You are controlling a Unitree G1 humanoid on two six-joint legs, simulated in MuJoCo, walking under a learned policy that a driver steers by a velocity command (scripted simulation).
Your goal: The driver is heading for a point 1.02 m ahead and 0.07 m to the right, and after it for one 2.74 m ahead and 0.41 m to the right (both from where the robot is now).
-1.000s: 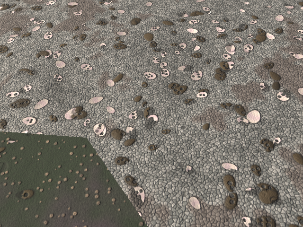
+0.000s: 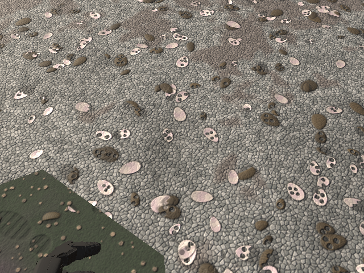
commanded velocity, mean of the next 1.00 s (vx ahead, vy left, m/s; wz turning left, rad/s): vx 0.50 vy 0.00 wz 0.09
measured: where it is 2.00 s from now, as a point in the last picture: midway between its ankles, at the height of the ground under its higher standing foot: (162, 150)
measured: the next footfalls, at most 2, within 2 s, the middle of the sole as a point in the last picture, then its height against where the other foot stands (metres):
left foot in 0.50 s outside the picture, level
right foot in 1.04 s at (171, 208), level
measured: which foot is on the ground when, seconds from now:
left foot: down 0.00-0.00, up 0.02-0.48, down 0.50-1.00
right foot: down 0.00-0.50, up 0.52-1.00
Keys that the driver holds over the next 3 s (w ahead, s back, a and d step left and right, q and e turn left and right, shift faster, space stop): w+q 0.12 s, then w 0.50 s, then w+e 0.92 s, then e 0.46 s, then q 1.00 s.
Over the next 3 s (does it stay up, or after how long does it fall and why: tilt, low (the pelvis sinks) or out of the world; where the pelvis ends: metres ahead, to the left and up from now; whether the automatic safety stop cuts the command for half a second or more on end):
stays up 0.93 0.00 0.02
